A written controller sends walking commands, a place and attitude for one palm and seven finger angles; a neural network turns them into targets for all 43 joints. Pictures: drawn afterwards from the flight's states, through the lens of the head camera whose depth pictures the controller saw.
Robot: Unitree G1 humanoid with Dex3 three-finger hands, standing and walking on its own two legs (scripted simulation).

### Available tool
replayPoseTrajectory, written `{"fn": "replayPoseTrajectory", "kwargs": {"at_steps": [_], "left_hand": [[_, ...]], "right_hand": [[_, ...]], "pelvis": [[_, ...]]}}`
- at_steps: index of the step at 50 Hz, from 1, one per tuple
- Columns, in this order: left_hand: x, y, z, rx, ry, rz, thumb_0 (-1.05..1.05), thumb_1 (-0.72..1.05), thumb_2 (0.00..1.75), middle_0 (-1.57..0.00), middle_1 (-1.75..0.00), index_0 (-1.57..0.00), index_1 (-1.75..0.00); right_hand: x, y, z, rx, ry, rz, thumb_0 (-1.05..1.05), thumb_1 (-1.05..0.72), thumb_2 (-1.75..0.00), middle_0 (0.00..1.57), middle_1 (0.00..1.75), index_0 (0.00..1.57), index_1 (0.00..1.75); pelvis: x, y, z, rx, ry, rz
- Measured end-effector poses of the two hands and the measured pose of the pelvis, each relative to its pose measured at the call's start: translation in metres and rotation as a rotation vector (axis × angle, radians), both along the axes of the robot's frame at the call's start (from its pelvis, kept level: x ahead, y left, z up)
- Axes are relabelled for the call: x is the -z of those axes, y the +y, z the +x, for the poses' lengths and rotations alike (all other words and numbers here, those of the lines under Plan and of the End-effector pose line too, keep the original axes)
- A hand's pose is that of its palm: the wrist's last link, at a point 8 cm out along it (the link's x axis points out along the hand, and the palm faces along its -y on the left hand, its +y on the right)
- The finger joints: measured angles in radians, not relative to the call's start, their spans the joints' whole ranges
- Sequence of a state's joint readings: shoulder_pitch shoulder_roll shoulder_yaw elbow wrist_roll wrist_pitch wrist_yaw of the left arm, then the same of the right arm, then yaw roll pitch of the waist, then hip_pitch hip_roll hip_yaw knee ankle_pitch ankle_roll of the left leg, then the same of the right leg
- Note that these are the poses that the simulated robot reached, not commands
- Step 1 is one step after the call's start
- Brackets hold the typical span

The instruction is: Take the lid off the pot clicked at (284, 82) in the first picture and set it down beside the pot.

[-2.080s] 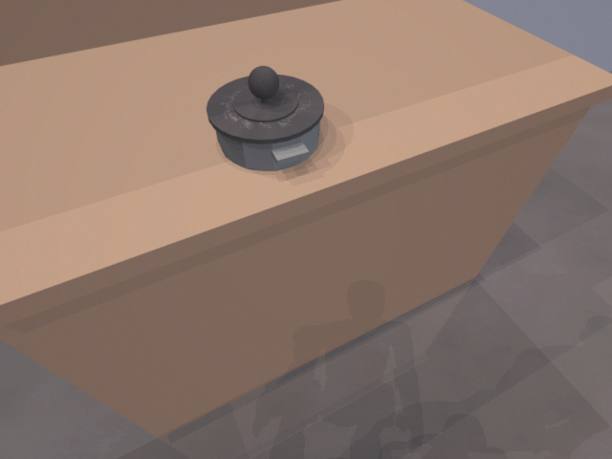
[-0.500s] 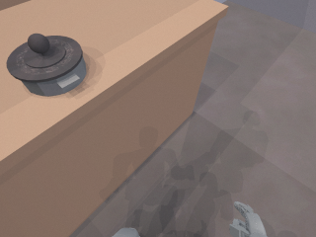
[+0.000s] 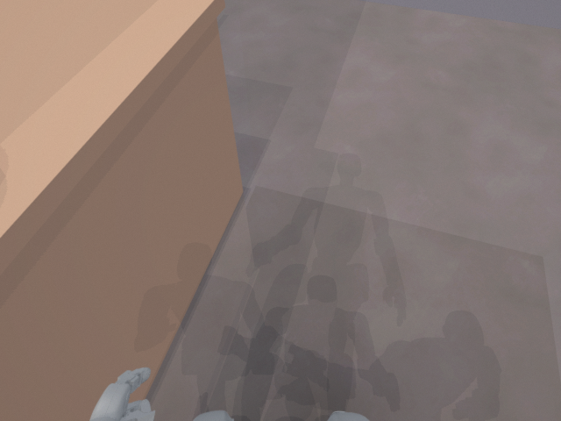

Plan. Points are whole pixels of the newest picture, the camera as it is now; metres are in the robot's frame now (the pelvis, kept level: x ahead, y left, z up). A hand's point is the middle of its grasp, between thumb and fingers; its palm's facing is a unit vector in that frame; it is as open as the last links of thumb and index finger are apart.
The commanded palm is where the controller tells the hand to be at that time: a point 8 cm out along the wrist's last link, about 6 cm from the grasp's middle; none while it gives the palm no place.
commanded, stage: walk to a spot facing it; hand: left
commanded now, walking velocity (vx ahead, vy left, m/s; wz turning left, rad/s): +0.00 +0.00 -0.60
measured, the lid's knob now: out of the picture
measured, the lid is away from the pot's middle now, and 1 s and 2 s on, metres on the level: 0.00 0.00 0.00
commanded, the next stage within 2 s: turn to face it in 1.50 s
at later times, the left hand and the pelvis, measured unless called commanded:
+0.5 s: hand (171, 400) +0.16 +0.18 -0.15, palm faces -0.28 -0.94 -0.20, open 7.4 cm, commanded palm none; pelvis +0.01 +0.01 +0.02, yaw -19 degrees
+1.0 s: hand (207, 391) +0.18 +0.13 -0.16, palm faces -0.49 -0.85 -0.19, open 7.4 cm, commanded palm none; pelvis +0.08 -0.04 +0.01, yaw -37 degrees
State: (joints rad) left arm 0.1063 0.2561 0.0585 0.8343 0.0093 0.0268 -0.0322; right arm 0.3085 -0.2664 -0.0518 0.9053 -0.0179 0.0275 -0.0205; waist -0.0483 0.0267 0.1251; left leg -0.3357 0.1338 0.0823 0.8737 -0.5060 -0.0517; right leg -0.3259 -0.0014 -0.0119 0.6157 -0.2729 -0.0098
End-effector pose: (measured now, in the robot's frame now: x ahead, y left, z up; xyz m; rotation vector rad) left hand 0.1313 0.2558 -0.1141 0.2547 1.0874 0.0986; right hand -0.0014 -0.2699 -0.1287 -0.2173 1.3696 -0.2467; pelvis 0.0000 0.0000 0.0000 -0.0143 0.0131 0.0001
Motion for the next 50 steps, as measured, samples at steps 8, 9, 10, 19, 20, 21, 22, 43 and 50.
{"fn": "replayPoseTrajectory", "kwargs": {"at_steps": [8,9,10,19,20,21,22,43,50], "left_hand": [[0.004,-0.026,0.008,0.076,0.047,-0.021,0.0,0.91,0.9,-0.2,-0.3,-0.2,-0.3],[0.006,-0.026,0.009,0.086,0.055,-0.027,0.0,0.91,0.9,-0.2,-0.3,-0.2,-0.3],[0.008,-0.025,0.01,0.095,0.061,-0.032,0.01,0.91,0.9,-0.2,-0.3,-0.2,-0.3],[0.015,-0.014,0.03,0.164,0.078,-0.06,0.01,0.91,0.9,-0.2,-0.3,-0.2,-0.3],[0.013,-0.015,0.032,0.17,0.078,-0.06,0.01,0.91,0.9,-0.2,-0.3,-0.2,-0.3],[0.01,-0.016,0.034,0.177,0.081,-0.058,0.01,0.91,0.9,-0.2,-0.3,-0.2,-0.3],[0.008,-0.017,0.035,0.185,0.085,-0.055,0.01,0.91,0.9,-0.2,-0.3,-0.2,-0.3],[-0.005,-0.088,0.037,0.386,0.19,0.02,0.01,0.91,0.9,-0.2,-0.3,-0.2,-0.3],[0.011,-0.083,0.067,0.413,0.281,0.015,0.01,0.91,0.9,-0.2,-0.3,-0.2,-0.3]], "right_hand": [[-0.013,-0.006,0.015,0.095,-0.102,-0.024,0.01,-0.91,-0.9,0.2,0.29,0.2,0.29],[-0.015,-0.003,0.019,0.103,-0.126,-0.025,0.01,-0.91,-0.9,0.2,0.29,0.2,0.29],[-0.016,0.0,0.023,0.11,-0.149,-0.027,0.01,-0.91,-0.9,0.2,0.29,0.2,0.29],[-0.026,0.038,0.015,0.16,-0.209,-0.016,0.0,-0.91,-0.9,0.21,0.3,0.2,0.3],[-0.027,0.041,0.012,0.17,-0.2,-0.008,0.0,-0.91,-0.9,0.21,0.3,0.21,0.3],[-0.027,0.043,0.008,0.182,-0.193,-0.001,0.0,-0.91,-0.9,0.21,0.3,0.21,0.3],[-0.026,0.044,0.005,0.195,-0.187,0.007,0.0,-0.91,-0.9,0.21,0.3,0.21,0.3],[-0.024,-0.034,-0.039,0.463,-0.203,-0.017,0.01,-0.91,-0.9,0.2,0.29,0.2,0.29],[-0.038,-0.045,0.03,0.475,-0.325,-0.077,0.01,-0.91,-0.9,0.2,0.29,0.2,0.29]], "pelvis": [[-0.007,-0.002,0.004,0.115,-0.011,0.02],[-0.007,0.0,0.005,0.129,-0.012,0.02],[-0.006,0.003,0.006,0.142,-0.013,0.019],[-0.008,0.016,0.009,0.248,-0.018,-0.002],[-0.01,0.016,0.01,0.26,-0.017,-0.002],[-0.012,0.015,0.01,0.273,-0.016,-0.003],[-0.014,0.014,0.01,0.287,-0.014,-0.003],[-0.019,-0.039,0.031,0.552,-0.015,0.033],[-0.014,-0.043,0.08,0.638,-0.013,0.02]]}}
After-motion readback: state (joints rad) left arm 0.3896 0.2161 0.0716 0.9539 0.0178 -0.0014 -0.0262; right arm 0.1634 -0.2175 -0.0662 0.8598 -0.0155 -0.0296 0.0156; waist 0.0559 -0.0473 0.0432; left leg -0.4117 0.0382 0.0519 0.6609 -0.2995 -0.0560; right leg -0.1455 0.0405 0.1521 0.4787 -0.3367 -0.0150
